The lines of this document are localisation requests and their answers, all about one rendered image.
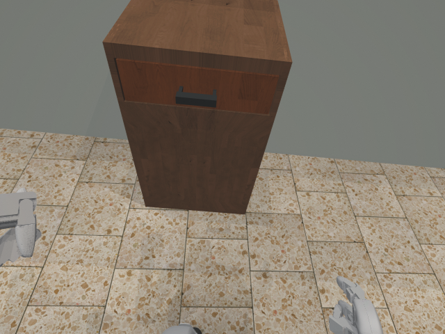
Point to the robot left shin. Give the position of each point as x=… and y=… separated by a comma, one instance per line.
x=185, y=324

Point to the cabinet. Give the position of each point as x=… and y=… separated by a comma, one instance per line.
x=188, y=157

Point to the left robot hand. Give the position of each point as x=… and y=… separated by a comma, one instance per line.
x=16, y=213

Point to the drawer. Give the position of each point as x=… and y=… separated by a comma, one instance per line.
x=152, y=82

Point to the handle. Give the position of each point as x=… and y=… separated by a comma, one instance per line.
x=196, y=99

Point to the right robot hand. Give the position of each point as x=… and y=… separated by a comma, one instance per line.
x=361, y=318

